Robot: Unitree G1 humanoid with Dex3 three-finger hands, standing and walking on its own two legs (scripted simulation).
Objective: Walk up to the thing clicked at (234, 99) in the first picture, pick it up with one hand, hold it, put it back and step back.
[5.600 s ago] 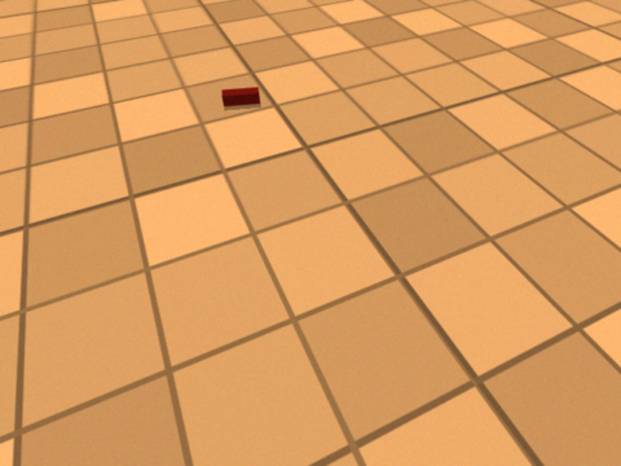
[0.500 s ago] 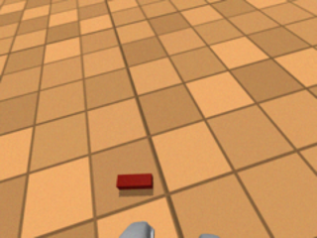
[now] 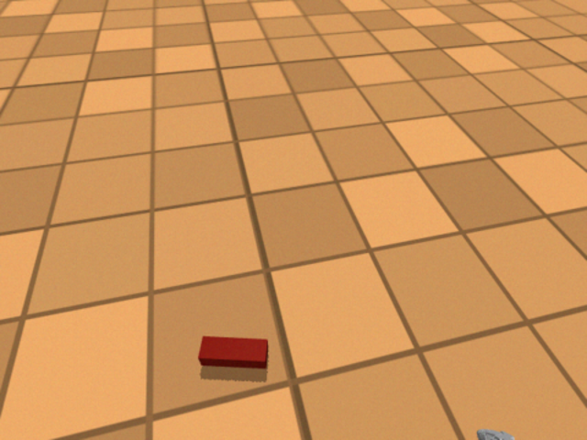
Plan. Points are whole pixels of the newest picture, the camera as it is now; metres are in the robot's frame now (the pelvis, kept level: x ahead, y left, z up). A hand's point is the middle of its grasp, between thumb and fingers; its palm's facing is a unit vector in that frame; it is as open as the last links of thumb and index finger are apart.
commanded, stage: walk up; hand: left
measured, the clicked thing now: (234, 352) +0.51 +0.21 -0.73
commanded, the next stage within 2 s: stand in 1.42 s
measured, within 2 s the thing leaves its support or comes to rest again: neither
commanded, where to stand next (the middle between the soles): +0.11 -0.01 m, yaw -3 degrees
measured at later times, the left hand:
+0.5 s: hand out of the picture +0.12 +0.25 -0.14, palm faces -0.01 -0.94 -0.33, open 7.4 cm
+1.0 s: hand out of the picture +0.11 +0.26 -0.14, palm faces -0.02 -0.94 -0.34, open 7.4 cm
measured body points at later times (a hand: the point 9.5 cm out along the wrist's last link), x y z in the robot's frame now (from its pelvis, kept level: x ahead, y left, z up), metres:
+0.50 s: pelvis +0.03 +0.00 +0.02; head +0.04 +0.00 +0.47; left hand +0.12 +0.30 -0.11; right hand +0.11 -0.30 -0.12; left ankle +0.06 +0.12 -0.73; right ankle +0.05 -0.13 -0.73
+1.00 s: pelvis +0.04 +0.00 +0.02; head +0.05 +0.00 +0.47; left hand +0.11 +0.31 -0.11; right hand +0.12 -0.29 -0.12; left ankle +0.06 +0.12 -0.73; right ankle +0.05 -0.13 -0.73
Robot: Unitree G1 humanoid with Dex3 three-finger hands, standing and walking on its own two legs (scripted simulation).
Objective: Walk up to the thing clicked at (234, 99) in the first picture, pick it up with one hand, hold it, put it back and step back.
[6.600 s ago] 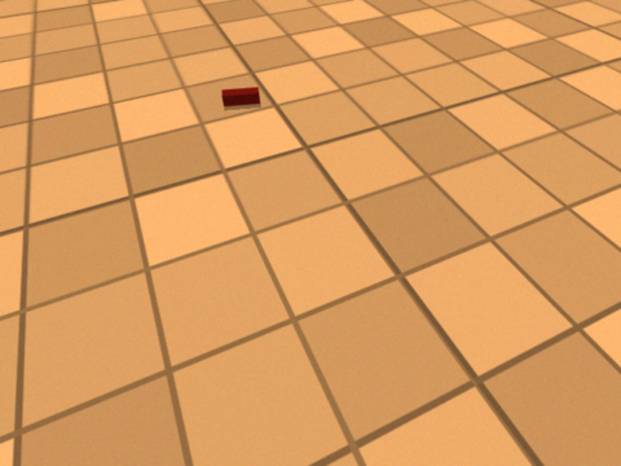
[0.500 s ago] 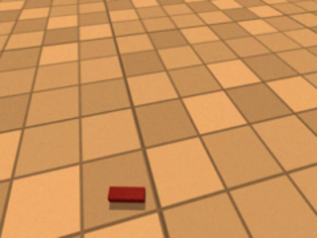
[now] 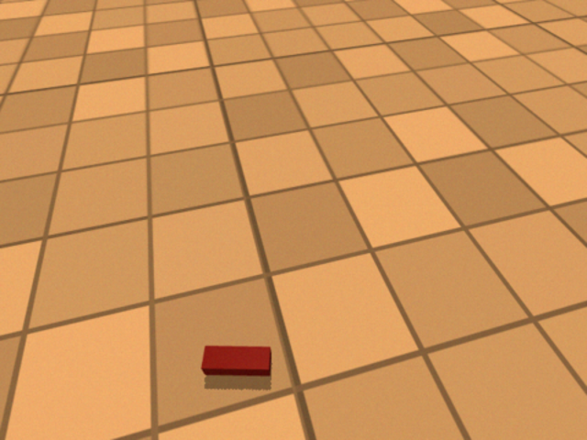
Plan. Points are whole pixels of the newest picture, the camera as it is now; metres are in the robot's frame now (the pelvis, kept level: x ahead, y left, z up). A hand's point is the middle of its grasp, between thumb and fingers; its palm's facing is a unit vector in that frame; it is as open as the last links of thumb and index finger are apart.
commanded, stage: walk up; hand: left
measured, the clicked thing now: (237, 360) +0.47 +0.21 -0.75
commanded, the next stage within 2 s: stand in 0.42 s
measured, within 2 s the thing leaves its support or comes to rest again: neither
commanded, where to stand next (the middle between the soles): +0.07 -0.02 m, yaw -3 degrees
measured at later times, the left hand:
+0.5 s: hand out of the picture +0.08 +0.25 -0.16, palm faces -0.01 -0.94 -0.33, open 7.4 cm
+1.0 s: hand out of the picture +0.09 +0.25 -0.16, palm faces -0.02 -0.94 -0.34, open 7.4 cm
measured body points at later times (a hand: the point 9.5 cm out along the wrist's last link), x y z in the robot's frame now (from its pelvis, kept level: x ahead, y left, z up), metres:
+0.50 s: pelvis +0.01 +0.00 +0.00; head +0.01 +0.00 +0.45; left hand +0.08 +0.30 -0.13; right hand +0.09 -0.30 -0.13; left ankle +0.03 +0.12 -0.75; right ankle +0.01 -0.14 -0.75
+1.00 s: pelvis +0.02 -0.01 +0.00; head +0.04 -0.01 +0.45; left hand +0.09 +0.30 -0.13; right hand +0.10 -0.30 -0.13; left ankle +0.03 +0.12 -0.75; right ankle +0.01 -0.14 -0.75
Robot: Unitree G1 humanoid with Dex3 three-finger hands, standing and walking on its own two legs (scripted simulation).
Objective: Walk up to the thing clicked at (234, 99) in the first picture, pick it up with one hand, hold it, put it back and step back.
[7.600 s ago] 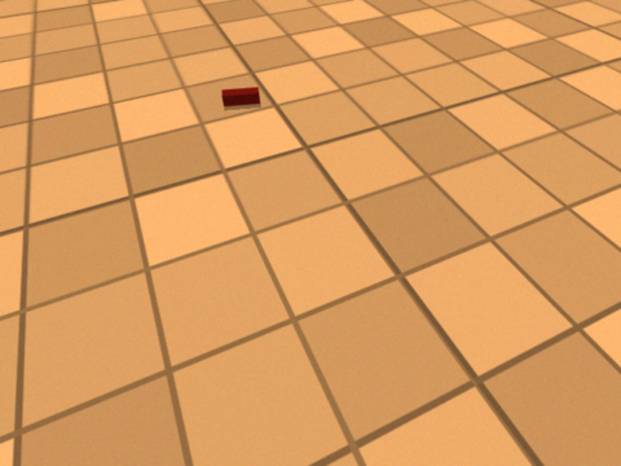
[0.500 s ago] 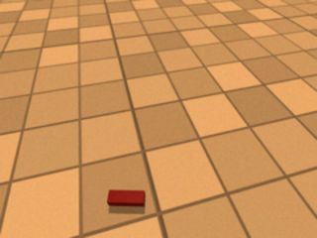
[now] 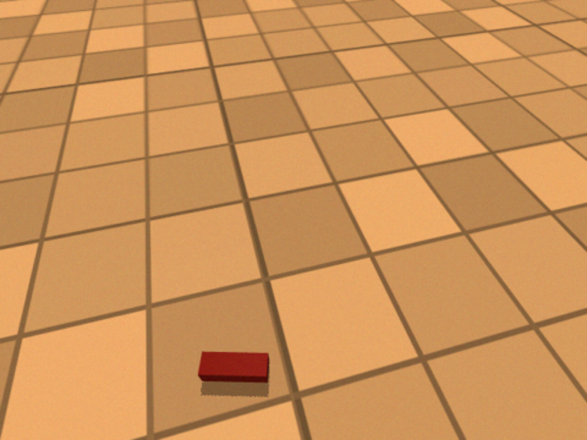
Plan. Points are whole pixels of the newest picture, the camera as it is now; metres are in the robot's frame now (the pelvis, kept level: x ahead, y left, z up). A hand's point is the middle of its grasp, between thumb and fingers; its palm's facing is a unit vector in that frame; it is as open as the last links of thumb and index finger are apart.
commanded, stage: stand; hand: left
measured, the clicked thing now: (234, 367) +0.45 +0.21 -0.75
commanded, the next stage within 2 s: none
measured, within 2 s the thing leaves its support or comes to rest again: neither
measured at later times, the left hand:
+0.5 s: hand out of the picture +0.07 +0.25 -0.16, palm faces -0.02 -0.94 -0.34, open 7.4 cm
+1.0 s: hand out of the picture +0.06 +0.25 -0.16, palm faces -0.03 -0.94 -0.34, open 7.4 cm
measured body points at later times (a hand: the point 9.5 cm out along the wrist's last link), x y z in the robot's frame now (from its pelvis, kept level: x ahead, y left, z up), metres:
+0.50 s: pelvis +0.00 +0.00 +0.00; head +0.01 +0.00 +0.45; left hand +0.07 +0.30 -0.13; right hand +0.08 -0.30 -0.13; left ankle +0.00 +0.13 -0.75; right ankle -0.01 -0.13 -0.75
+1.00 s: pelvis +0.00 +0.00 +0.00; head +0.01 +0.00 +0.45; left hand +0.06 +0.30 -0.13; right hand +0.07 -0.30 -0.13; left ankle +0.00 +0.13 -0.75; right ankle -0.01 -0.13 -0.75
